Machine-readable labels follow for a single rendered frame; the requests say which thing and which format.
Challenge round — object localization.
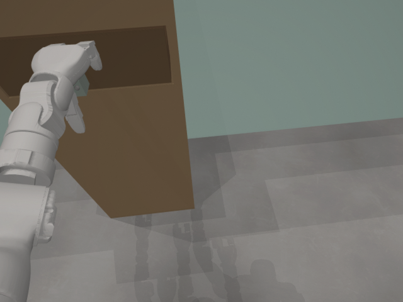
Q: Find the drawer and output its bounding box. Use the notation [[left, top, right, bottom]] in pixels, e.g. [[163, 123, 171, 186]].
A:
[[0, 25, 171, 96]]

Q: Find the handle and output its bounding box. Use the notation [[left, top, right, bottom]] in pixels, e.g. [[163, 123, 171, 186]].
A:
[[73, 74, 89, 97]]

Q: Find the left robot forearm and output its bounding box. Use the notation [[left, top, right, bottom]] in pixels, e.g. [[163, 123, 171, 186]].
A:
[[0, 69, 74, 187]]

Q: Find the cabinet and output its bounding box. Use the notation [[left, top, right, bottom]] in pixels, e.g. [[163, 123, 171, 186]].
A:
[[0, 0, 195, 218]]

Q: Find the left robot upper arm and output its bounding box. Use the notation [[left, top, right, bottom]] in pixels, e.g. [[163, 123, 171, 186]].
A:
[[0, 182, 57, 302]]

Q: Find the left robot hand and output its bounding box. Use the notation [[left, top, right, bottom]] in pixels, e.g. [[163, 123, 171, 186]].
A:
[[31, 41, 102, 133]]

